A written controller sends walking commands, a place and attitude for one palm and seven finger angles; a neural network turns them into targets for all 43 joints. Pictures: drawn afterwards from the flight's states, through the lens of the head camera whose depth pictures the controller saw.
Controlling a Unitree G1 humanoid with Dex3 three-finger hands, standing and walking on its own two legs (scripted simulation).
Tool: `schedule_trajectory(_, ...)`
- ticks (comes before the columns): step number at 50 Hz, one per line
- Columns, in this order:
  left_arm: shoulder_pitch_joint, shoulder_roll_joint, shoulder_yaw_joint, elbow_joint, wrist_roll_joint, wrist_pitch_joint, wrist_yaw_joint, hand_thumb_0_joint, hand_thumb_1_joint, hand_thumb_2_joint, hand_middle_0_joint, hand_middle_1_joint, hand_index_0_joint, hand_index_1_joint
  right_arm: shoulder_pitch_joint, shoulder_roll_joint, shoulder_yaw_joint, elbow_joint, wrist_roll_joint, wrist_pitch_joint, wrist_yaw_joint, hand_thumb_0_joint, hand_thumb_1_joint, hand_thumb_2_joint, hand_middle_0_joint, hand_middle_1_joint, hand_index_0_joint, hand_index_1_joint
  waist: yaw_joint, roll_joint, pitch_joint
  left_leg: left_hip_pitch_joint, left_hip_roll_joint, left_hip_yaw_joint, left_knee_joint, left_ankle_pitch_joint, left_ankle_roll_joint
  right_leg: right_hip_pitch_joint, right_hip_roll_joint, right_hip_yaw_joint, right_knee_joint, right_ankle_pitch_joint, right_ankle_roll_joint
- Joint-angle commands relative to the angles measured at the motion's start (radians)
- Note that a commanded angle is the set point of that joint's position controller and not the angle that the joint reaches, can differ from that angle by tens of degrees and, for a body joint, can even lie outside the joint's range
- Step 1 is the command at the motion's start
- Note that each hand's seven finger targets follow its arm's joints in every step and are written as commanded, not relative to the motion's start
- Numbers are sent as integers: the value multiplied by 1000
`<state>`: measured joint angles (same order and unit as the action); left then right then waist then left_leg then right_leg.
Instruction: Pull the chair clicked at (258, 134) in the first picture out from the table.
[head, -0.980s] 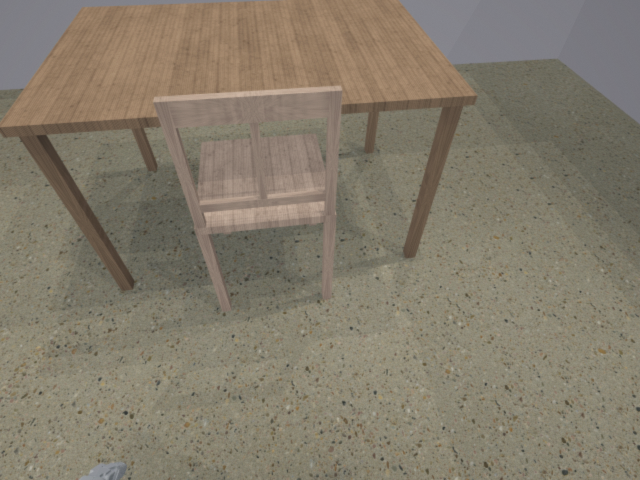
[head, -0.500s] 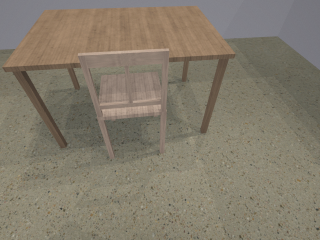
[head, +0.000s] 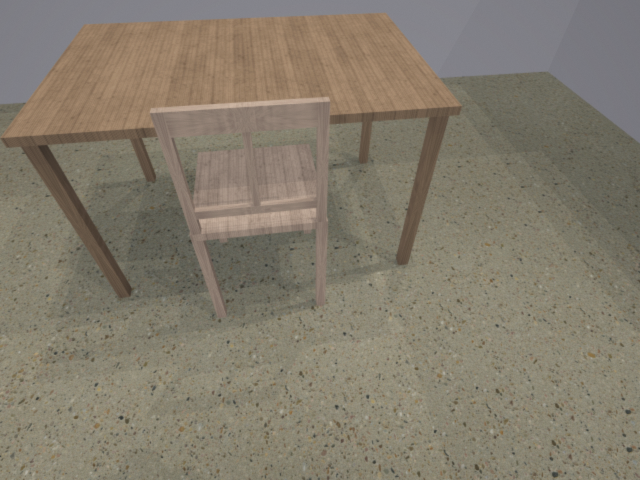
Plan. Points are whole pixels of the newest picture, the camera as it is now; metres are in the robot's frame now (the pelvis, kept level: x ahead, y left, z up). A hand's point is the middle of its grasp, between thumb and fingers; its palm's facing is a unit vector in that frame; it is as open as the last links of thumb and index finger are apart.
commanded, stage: look at it before walking up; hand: left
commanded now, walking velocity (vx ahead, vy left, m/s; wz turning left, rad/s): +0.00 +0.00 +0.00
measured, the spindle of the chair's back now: (251, 170) +0.84 +0.22 -0.13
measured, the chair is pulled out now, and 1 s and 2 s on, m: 0.00 0.00 0.00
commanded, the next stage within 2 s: turn to face it in 0.46 s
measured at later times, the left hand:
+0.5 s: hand out of the picture +0.07 +0.24 -0.16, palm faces -0.03 -0.94 -0.33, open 7.4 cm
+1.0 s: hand out of the picture +0.02 +0.22 -0.17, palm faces +0.07 -0.96 -0.27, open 7.4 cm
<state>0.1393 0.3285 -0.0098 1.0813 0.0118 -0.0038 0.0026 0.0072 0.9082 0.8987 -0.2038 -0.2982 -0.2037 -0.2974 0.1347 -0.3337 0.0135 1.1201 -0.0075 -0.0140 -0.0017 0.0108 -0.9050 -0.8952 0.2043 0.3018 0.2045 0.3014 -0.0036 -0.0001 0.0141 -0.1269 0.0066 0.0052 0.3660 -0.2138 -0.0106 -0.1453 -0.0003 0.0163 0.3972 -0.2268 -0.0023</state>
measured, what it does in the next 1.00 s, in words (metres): stands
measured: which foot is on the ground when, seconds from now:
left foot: down 0.00-1.00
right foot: down 0.00-1.00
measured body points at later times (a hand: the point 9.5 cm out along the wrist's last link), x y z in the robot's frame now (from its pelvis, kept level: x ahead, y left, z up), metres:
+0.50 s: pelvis +0.00 +0.00 +0.00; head +0.00 +0.00 +0.45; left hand +0.07 +0.29 -0.13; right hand +0.07 -0.29 -0.13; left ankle -0.01 +0.13 -0.75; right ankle -0.01 -0.12 -0.75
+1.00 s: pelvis -0.02 +0.01 -0.01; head -0.01 +0.00 +0.44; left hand +0.02 +0.27 -0.15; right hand +0.06 -0.24 -0.16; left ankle -0.01 +0.13 -0.75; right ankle -0.01 -0.12 -0.75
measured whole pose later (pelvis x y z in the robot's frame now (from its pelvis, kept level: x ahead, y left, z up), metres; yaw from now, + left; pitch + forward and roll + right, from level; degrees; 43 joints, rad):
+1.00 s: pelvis -0.02 +0.01 -0.01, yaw +4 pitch -1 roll +0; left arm 0.19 0.24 -0.01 1.04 0.01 0.03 0.02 0.01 0.91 0.90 -0.20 -0.30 -0.20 -0.30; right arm 0.18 -0.23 0.02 1.07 -0.01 0.02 0.00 0.01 -0.91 -0.90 0.20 0.30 0.20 0.30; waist 0.00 0.00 0.03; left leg -0.23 -0.03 -0.06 0.50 -0.25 0.00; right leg -0.22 -0.03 -0.05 0.51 -0.27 0.01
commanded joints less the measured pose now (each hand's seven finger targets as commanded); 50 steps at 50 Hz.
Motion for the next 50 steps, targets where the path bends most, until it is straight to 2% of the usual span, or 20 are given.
schedule_trajectory(1, -43, 212, 46, -64, 0, -23, 12, 0, 900, 900, -200, -300, -200, -300, -53, -196, -43, -64, 0, -23, -15, 0, -900, -900, 200, 300, 200, 300, 4, -12, -40, 3, 110, -90, -54, 141, 37, -3, -113, 98, -72, 152, -26)
schedule_trajectory(10, -44, 211, 46, -64, 0, -24, 11, 0, 900, 900, -200, -300, -200, -300, -57, -199, -42, -65, -1, -25, -16, 0, -900, -900, 200, 300, 200, 300, 4, -11, -42, 13, 113, -89, -59, 161, 37, 1, -114, 98, -77, 176, -25)
schedule_trajectory(13, -43, 211, 45, -63, 0, -23, 10, 0, 900, 900, -200, -300, -200, -300, -60, -200, -42, -67, -1, -23, -16, 0, -900, -900, 200, 300, 200, 300, 3, -12, -28, 10, 109, -91, -61, 136, 36, -16, -113, 103, -86, 146, -25)
schedule_trajectory(14, -42, 211, 45, -64, -1, -23, 10, 0, 900, 900, -200, -300, -200, -300, -57, -199, -42, -64, -1, -24, -16, 0, -900, -900, 200, 300, 200, 300, 3, 1, -38, 13, 111, -91, -62, 144, 36, -6, -114, 101, -85, 150, -24)
schedule_trajectory(28, -28, 211, 44, -55, -1, -25, 11, 0, 900, 900, -200, -300, -200, -300, -54, -198, -40, -59, 1, -24, -16, 0, -900, -900, 200, 300, 200, 300, 4, -4, -49, 27, 115, -93, -67, 166, 36, 8, -114, 98, -88, 179, -23)
schedule_trajectory(31, -28, 217, 48, -61, -1, -24, 12, 0, 900, 900, -200, -300, -200, -300, -54, -204, -41, -67, 2, -22, -15, 0, -900, -900, 200, 300, 200, 300, 6, -1, -43, 10, 113, -100, -56, 195, 38, 17, -118, 78, -72, 193, -19)
schedule_trajectory(36, 5, 161, 43, -64, -2, -6, 20, 0, 900, 900, -200, -300, -200, -300, -27, -143, -32, -74, 0, -7, -13, 0, -900, -900, 200, 300, 200, 300, 10, 10, -57, -18, 106, -111, -10, 244, 35, 22, -127, 50, -25, 200, -4)
schedule_trajectory(39, 31, 117, 35, -67, -2, 6, 25, 0, 900, 900, -200, -300, -200, -300, -4, -92, -25, -74, -2, 7, -11, 0, -900, -900, 200, 300, 200, 300, 12, -3, -24, -59, 96, -113, 14, 212, 28, -8, -134, 46, -13, 162, 3)
schedule_trajectory(45, 57, 95, 40, -88, -1, 16, 31, 0, 900, 900, -200, -300, -200, -300, 32, -62, -31, -93, -4, 20, -9, 0, -900, -900, 200, 300, 200, 300, 11, -21, -4, -123, 75, -130, 62, 163, 29, -40, -145, 43, 11, 84, -2)
schedule_trajectory(50, 79, 69, 50, -105, 1, 21, 34, 0, 900, 900, -200, -300, -200, -300, 56, -39, -41, -111, -4, 25, -10, 0, -900, -900, 200, 300, 200, 300, 10, 2, 9, -178, 72, -164, 74, 100, 43, -69, -136, 21, 39, -17, -3)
